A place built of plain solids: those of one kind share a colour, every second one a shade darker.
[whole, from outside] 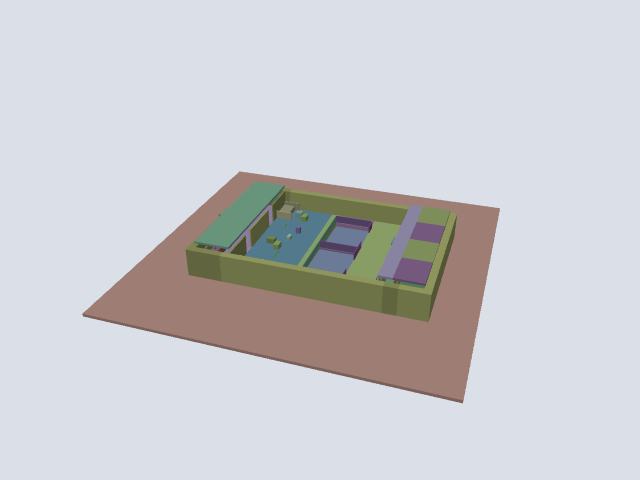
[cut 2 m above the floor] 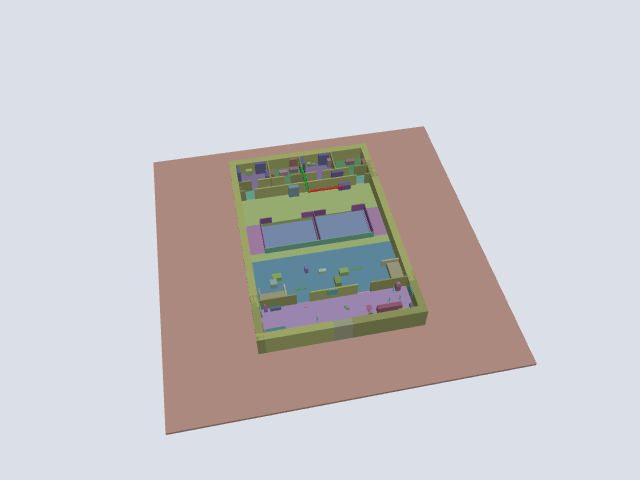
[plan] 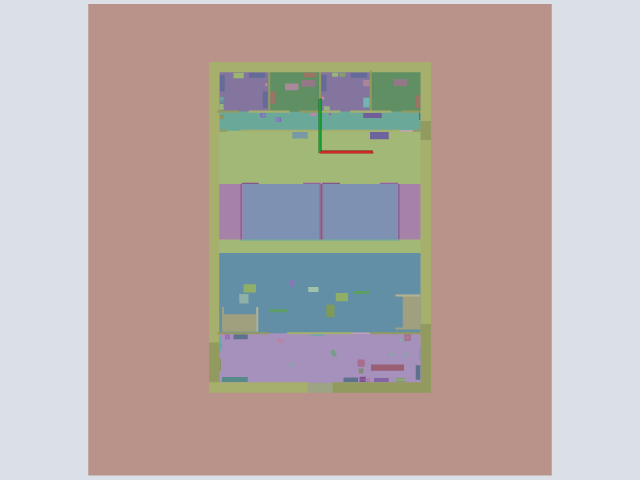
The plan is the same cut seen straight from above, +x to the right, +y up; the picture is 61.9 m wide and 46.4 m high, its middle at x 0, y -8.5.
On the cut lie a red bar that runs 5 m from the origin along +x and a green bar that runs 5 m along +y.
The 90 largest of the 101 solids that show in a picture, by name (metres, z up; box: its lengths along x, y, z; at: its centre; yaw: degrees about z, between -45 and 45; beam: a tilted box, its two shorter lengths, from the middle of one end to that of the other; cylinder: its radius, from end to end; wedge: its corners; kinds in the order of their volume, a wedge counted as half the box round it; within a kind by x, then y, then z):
{
 "ground_under_all_1": {"box": [44.83, 45.57, 0.4], "at": [0.0, -8.47, -0.75]},
 "wall_1": {"box": [1.0, 6.65, 3.98], "at": [-10.23, -19.93, 1.39]},
 "wall_2": {"box": [1.0, 21.37, 3.98], "at": [-10.23, -7.72, 1.39]},
 "wall_3": {"box": [1.0, 3.65, 3.98], "at": [-10.23, 2.98, 1.39]},
 "wall_4": {"box": [1.0, 5.7, 3.98], "at": [-10.23, 5.86, 1.39]},
 "wall_5": {"box": [0.96, 0.2, 3.98], "at": [-9.45, 2.06, 1.39]},
 "wall_6": {"box": [2.08, 0.2, 3.98], "at": [-8.89, 3.91, 1.39]},
 "wall_7": {"box": [5.07, 0.2, 3.98], "at": [-7.39, -17.51, 1.39]},
 "wall_8": {"box": [6.72, 1.0, 3.98], "at": [-7.37, 8.21, 1.39]},
 "wall_9": {"box": [9.53, 1.0, 3.98], "at": [-5.96, -22.76, 1.39]},
 "wall_10": {"box": [2.08, 0.2, 3.98], "at": [-5.85, 3.91, 1.39]},
 "wall_11": {"box": [3.96, 0.2, 3.98], "at": [-4.91, 3.91, 1.39]},
 "wall_12": {"box": [0.2, 4.1, 3.98], "at": [-4.91, 5.86, 1.39]},
 "wall_13": {"box": [2.08, 0.2, 3.98], "at": [-3.97, 3.91, 1.39]},
 "wall_14": {"box": [6.72, 1.0, 3.98], "at": [-2.46, 8.21, 1.39]},
 "wall_15": {"box": [2.08, 0.2, 3.98], "at": [-0.94, 3.91, 1.39]},
 "wall_16": {"box": [6.32, 0.2, 3.98], "at": [0.0, -17.51, 1.39]},
 "wall_17": {"box": [15.34, 0.2, 3.98], "at": [0.0, 2.06, 1.39]},
 "wall_18": {"box": [0.2, 4.1, 3.98], "at": [0.0, 5.86, 1.39]},
 "wall_19": {"box": [2.08, 0.2, 3.98], "at": [0.94, 3.91, 1.39]},
 "wall_20": {"box": [6.72, 1.0, 3.98], "at": [2.46, 8.21, 1.39]},
 "wall_21": {"box": [3.96, 0.2, 3.98], "at": [4.91, 3.91, 1.39]},
 "wall_22": {"box": [0.2, 4.1, 3.98], "at": [4.91, 5.86, 1.39]},
 "wall_23": {"box": [2.08, 0.2, 3.98], "at": [5.85, 3.91, 1.39]},
 "wall_24": {"box": [9.53, 1.0, 3.98], "at": [5.96, -22.76, 1.39]},
 "wall_25": {"box": [6.72, 1.0, 3.98], "at": [7.37, 8.21, 1.39]},
 "wall_26": {"box": [5.07, 0.2, 3.98], "at": [7.39, -17.51, 1.39]},
 "wall_27": {"box": [2.08, 0.2, 3.98], "at": [8.89, 3.91, 1.39]},
 "wall_28": {"box": [2.08, 0.2, 3.98], "at": [8.89, 3.91, 1.39]},
 "wall_29": {"box": [0.96, 0.2, 3.98], "at": [9.45, 2.06, 1.39]},
 "wall_30": {"box": [1.0, 6.65, 3.98], "at": [10.23, -19.93, 1.39]},
 "wall_31": {"box": [1.0, 21.37, 3.98], "at": [10.23, -7.72, 1.39]},
 "wall_32": {"box": [1.0, 3.65, 3.98], "at": [10.23, 2.98, 1.39]},
 "wall_33": {"box": [1.0, 5.7, 3.98], "at": [10.23, 5.86, 1.39]},
 "floor_yard_1": {"box": [19.65, 7.75, 1.2], "at": [0.0, -13.63, 0.0]},
 "floor_walkway_1": {"box": [19.65, 1.3, 1.2], "at": [0.0, -9.11, 0.0]},
 "floor_walkway_2": {"box": [19.65, 5.15, 1.2], "at": [0.0, -0.52, 0.0]},
 "floor_lobby_1": {"box": [19.65, 4.85, 1.2], "at": [0.0, -19.93, 0.0]},
 "floor_plot_1": {"box": [7.35, 5.37, 0.6], "at": [-3.75, -5.78, -0.3]},
 "floor_plot_2": {"box": [7.1, 5.37, 0.99], "at": [3.88, -5.78, -0.1]},
 "floor_class_1": {"box": [4.92, 3.9, 1.2], "at": [-2.46, 5.86, 0.0]},
 "floor_class_2": {"box": [4.92, 3.9, 1.2], "at": [7.37, 5.86, 0.0]},
 "floor_store_1": {"box": [4.92, 3.9, 1.2], "at": [-7.37, 5.86, 0.0]},
 "floor_store_2": {"box": [4.92, 3.9, 1.2], "at": [2.46, 5.86, 0.0]},
 "floor_back_corridor_1": {"box": [19.65, 1.85, 1.2], "at": [0.0, 2.98, 0.0]},
 "floor_baulk_1": {"box": [2.4, 5.37, 1.2], "at": [-8.62, -5.77, 0.0]},
 "floor_baulk_2": {"box": [0.4, 5.37, 1.2], "at": [0.12, -5.77, 0.0]},
 "floor_baulk_3": {"box": [2.4, 5.37, 1.2], "at": [8.62, -5.77, 0.0]},
 "ceil_lobby_1": {"box": [19.65, 4.85, 0.3], "at": [0.0, -19.93, 4.15]},
 "ceil_class_1": {"box": [4.92, 3.9, 0.3], "at": [-2.46, 5.86, 4.0]},
 "ceil_class_2": {"box": [4.92, 3.9, 0.3], "at": [7.37, 5.86, 4.0]},
 "ceil_store_1": {"box": [4.92, 3.9, 0.3], "at": [-7.37, 5.86, 4.0]},
 "ceil_store_2": {"box": [4.92, 3.9, 0.3], "at": [2.46, 5.86, 4.0]},
 "ceil_back_corridor_1": {"box": [19.65, 1.85, 0.3], "at": [0.0, 2.98, 4.0]},
 "door_leaf_1": {"box": [2.4, 0.97, 4.47], "at": [0.0, -22.77, 1.64]},
 "bay_hall_1": {"box": [0.2, 2.4, 1.21], "at": [-9.38, -16.18, 1.2]},
 "bay_hall_2": {"box": [3.1, 1.7, 0.7], "at": [-7.72, -16.53, 0.95]},
 "bay_hall_3": {"box": [0.2, 2.4, 1.21], "at": [-6.08, -16.18, 1.2]},
 "bay_hall_4": {"box": [2.4, 0.2, 1.21], "at": [8.49, -17.06, 1.2]},
 "bay_hall_5": {"box": [2.4, 0.2, 1.21], "at": [8.49, -13.86, 1.2]},
 "bay_hall_6": {"box": [1.7, 3.0, 0.7], "at": [8.85, -15.46, 0.95]},
 "shelves_store_1": {"box": [0.5, 1.6, 2.0], "at": [-9.45, 6.66, 1.6]},
 "shelves_store_2": {"box": [1.6, 0.5, 2.0], "at": [-6.06, 7.43, 1.6]},
 "shelves_store_3": {"box": [0.5, 1.6, 2.0], "at": [-5.29, 5.06, 1.6]},
 "shelves_store_4": {"box": [0.5, 1.6, 2.0], "at": [0.38, 6.66, 1.6]},
 "shelves_store_5": {"box": [1.6, 0.5, 2.0], "at": [3.76, 7.43, 1.6]},
 "rail_baulk_1": {"box": [0.12, 5.37, 2.25], "at": [-7.62, -5.78, 0.53]},
 "rail_baulk_2": {"box": [0.12, 5.37, 2.25], "at": [0.12, -5.78, 0.53]},
 "rail_baulk_3": {"box": [0.12, 5.37, 2.25], "at": [7.62, -5.78, 0.53]},
 "rail_far_1": {"box": [15.37, 0.12, 2.25], "at": [0.0, -8.52, 0.53]},
 "cupboard_class_1": {"box": [0.45, 1.2, 1.91], "at": [-4.56, 5.26, 1.55]},
 "cupboard_class_2": {"box": [1.2, 0.45, 1.91], "at": [-0.95, 7.46, 1.55]},
 "cupboard_class_3": {"box": [0.45, 1.2, 1.91], "at": [9.47, 4.86, 1.55]},
 "lockers_lobby_1": {"box": [2.5, 0.5, 1.8], "at": [-8.22, -21.98, 1.5]},
 "pallet_hall_1": {"box": [1.2, 0.8, 0.76], "at": [-6.78, -13.18, 0.97]},
 "pallet_hall_2": {"box": [0.8, 1.2, 0.76], "at": [1.0, -15.35, 0.97]},
 "pallet_hall_3": {"box": [1.2, 0.8, 0.76], "at": [2.11, -14.02, 0.97]},
 "desk_lobby_1": {"box": [3.2, 0.6, 1.05], "at": [6.53, -20.83, 1.12]},
 "table_class_1": {"box": [1.3, 0.66, 0.74], "at": [-2.73, 6.31, 0.97]},
 "table_class_2": {"box": [1.3, 0.66, 0.74], "at": [-1.1, 6.64, 0.97]},
 "table_class_3": {"box": [1.3, 0.66, 0.74], "at": [7.78, 6.71, 0.97]},
 "tool_cabinet_walkway_1": {"box": [1.5, 0.62, 1.91], "at": [-1.93, 1.62, 1.55]},
 "lockers_back_corridor_1": {"box": [1.8, 0.48, 1.8], "at": [5.08, 3.54, 1.5]},
 "step_cable_cover_1": {"box": [1.75, 0.3, 1.25], "at": [-4.01, -15.35, 0.02]},
 "step_cable_cover_2": {"box": [1.65, 0.3, 1.25], "at": [4.01, -13.58, 0.02]},
 "workbench_walkway_1": {"box": [1.8, 0.7, 0.91], "at": [5.74, 1.58, 1.05]},
 "rail_end_1": {"box": [1.74, 0.12, 2.25], "at": [1.05, -3.03, 0.53]},
 "rail_end_2": {"box": [1.79, 0.12, 2.25], "at": [6.67, -3.03, 0.53]},
 "big_bag_hall_1": {"box": [0.92, 0.92, 0.91], "at": [-7.36, -14.19, 1.05]},
 "fridge_store_1": {"box": [0.6, 0.6, 1.5], "at": [4.48, 6.66, 1.35]}
}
